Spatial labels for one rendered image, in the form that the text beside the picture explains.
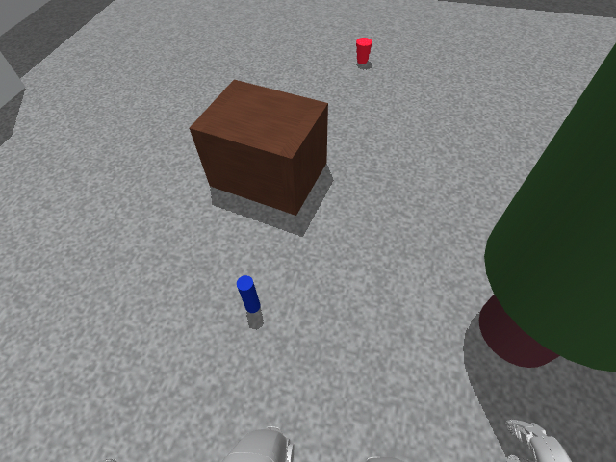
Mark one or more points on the right robot hand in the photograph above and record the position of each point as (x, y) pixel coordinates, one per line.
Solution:
(543, 448)

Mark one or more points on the potted plant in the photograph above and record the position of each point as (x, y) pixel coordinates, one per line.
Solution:
(551, 257)

